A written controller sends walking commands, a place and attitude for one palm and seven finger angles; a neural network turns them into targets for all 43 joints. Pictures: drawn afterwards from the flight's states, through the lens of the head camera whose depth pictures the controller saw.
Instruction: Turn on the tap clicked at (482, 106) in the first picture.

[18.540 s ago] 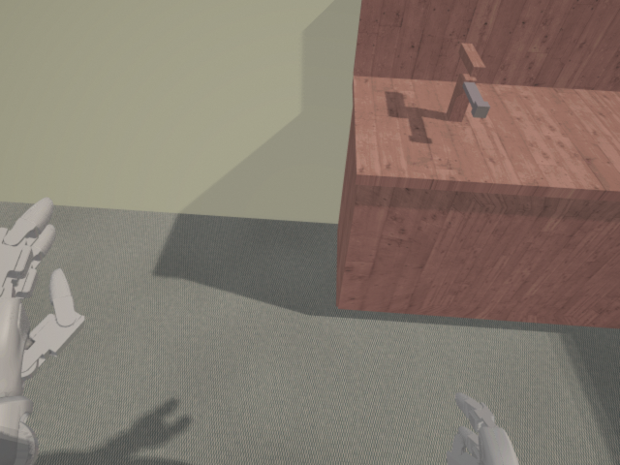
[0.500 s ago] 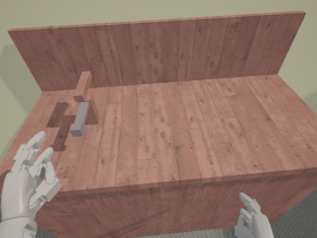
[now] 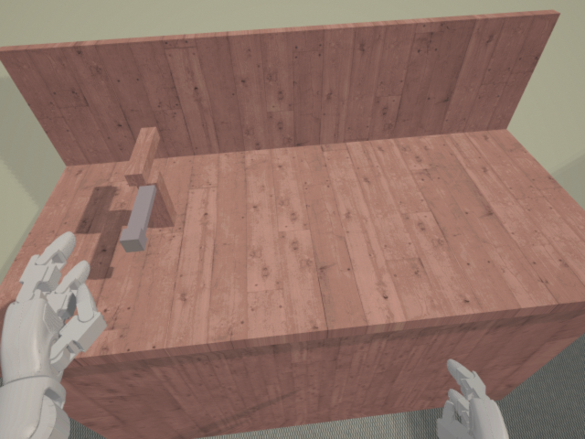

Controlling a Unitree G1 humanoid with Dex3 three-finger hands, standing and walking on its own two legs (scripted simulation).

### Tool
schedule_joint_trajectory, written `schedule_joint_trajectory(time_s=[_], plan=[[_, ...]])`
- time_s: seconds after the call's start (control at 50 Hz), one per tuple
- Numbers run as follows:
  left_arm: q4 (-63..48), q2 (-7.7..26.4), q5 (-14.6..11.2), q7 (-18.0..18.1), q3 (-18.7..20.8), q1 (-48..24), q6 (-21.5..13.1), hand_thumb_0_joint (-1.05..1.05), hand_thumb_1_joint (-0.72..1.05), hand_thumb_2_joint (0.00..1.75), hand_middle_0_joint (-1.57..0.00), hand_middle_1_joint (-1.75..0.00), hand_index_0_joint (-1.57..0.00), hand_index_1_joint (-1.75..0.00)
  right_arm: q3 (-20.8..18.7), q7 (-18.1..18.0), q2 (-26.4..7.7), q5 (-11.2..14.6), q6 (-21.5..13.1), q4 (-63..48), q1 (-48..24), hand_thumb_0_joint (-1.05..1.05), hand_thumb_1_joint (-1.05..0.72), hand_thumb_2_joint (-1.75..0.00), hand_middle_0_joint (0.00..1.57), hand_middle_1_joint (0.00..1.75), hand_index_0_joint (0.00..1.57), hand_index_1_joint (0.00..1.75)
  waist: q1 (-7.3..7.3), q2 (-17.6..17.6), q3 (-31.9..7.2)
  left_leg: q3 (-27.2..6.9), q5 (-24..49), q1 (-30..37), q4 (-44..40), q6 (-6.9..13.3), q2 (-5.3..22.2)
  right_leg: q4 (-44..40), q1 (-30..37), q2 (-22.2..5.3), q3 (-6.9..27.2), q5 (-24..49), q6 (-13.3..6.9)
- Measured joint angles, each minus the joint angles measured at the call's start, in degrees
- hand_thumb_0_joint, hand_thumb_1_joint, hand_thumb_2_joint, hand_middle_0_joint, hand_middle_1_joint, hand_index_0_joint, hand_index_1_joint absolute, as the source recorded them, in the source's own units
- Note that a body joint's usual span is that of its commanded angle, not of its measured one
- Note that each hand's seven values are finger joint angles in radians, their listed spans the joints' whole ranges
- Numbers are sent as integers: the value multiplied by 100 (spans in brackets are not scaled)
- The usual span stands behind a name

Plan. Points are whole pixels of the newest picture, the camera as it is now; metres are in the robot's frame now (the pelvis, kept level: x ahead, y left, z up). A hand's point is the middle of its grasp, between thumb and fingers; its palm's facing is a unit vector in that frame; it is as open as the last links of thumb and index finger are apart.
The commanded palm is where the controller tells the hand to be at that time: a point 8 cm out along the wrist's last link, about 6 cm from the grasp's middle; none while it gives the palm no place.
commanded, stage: reach beside the lever's end, fingers flat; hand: left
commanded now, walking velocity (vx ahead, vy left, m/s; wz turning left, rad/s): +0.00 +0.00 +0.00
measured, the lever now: (133, 239) +0.36 +0.30 +0.07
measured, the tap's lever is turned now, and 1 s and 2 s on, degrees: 0 0 0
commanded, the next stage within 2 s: push the lever round in 1.90 s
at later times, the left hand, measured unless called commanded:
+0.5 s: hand (94, 290) +0.25 +0.29 +0.10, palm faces +0.44 -0.89 -0.10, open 7.5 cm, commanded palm +0.21 +0.33 +0.10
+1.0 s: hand (105, 262) +0.31 +0.31 +0.08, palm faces +0.46 -0.88 -0.10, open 7.7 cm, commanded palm +0.27 +0.35 +0.08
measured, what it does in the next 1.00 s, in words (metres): stands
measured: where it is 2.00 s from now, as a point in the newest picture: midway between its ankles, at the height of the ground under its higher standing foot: outside the picture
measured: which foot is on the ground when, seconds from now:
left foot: down 0.00-1.00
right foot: down 0.00-1.00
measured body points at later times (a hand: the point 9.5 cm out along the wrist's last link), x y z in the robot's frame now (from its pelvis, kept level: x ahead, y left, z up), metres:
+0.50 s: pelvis +0.00 +0.02 +0.00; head +0.01 +0.01 +0.45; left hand +0.22 +0.33 +0.11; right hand +0.18 -0.22 -0.08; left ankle -0.01 +0.14 -0.72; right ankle +0.01 -0.08 -0.72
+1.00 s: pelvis +0.00 +0.02 +0.00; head +0.03 +0.02 +0.45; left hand +0.28 +0.35 +0.09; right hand +0.16 -0.23 -0.09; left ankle -0.01 +0.14 -0.72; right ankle +0.01 -0.08 -0.72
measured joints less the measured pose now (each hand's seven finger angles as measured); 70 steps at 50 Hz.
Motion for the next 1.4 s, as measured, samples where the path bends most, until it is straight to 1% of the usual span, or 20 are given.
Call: schedule_joint_trajectory(time_s=[0.1, 0.28, 0.62, 0.72, 0.86, 1.0, 1.26, 1.4], plan=[[310, 37, 7, 29, 145, -193, -1, 2, 90, 90, -20, -30, -21, -30, -12, -13, 18, 4, 65, 16, -2, 2, -90, -90, 20, 30, 21, 30, -30, -24, 24, 25, 13, 4, -32, 11, 7, -51, 5, 9, 25, 34, 12], [962, 62, 10, -88, 309, -718, -215, 2, 90, 90, -20, -28, -20, -28, -13, -45, 3, 2, 88, 144, -48, 2, -90, -90, 20, 30, 21, 30, -49, -44, 80, 48, 53, -26, -80, 59, -27, -124, -16, -22, 50, 91, 60], [1922, 79, 157, -139, 424, -1421, -541, 2, 90, 90, -18, -24, -19, -24, -38, -32, 32, -45, 230, 183, -102, 2, -90, -90, 20, 30, 21, 30, -122, -107, 90, 160, 96, -61, -165, 141, -76, -218, -74, -66, 162, 175, 147], [2287, 100, 213, -126, 441, -1758, -623, 2, 90, 90, -18, -23, -18, -23, -30, -57, 17, -55, 274, 238, -129, 2, -90, -90, 20, 30, 21, 30, -131, -110, 123, 154, 101, -118, -137, 156, -91, -210, -117, -81, 156, 186, 161], [2785, 148, 292, -132, 439, -2201, -745, 2, 90, 90, -17, -21, -17, -21, -32, -54, 17, -77, 358, 262, -143, 2, -90, -90, 20, 30, 21, 30, -182, -116, 128, 170, 102, -205, -113, 164, -94, -190, -207, -85, 172, 196, 170], [3440, 303, 343, -177, 645, -2640, -825, 2, 90, 90, -17, -19, -17, -19, -43, -50, 9, -82, 525, 253, -113, 2, -90, -90, 20, 30, 21, 30, -256, -131, 120, 188, 78, -321, -60, 162, -68, -155, -326, -58, 188, 192, 161], [4445, 577, 368, -473, 1005, -3247, -1170, 2, 90, 90, -16, -16, -16, -16, -138, -15, -71, -95, 804, 301, 97, 2, -90, -90, 20, 30, 21, 30, -363, -155, 54, 197, -12, -638, 128, 154, -21, -18, -632, -13, 195, 142, 146], [5098, 778, 459, -546, 1198, -3715, -1352, 2, 90, 90, -15, -15, -16, -15, -145, -18, -108, -110, 934, 326, 152, 1, -91, -90, 20, 30, 21, 30, -445, -171, 60, 178, -67, -898, 305, 156, -5, 106, -865, 0, 174, 113, 141]])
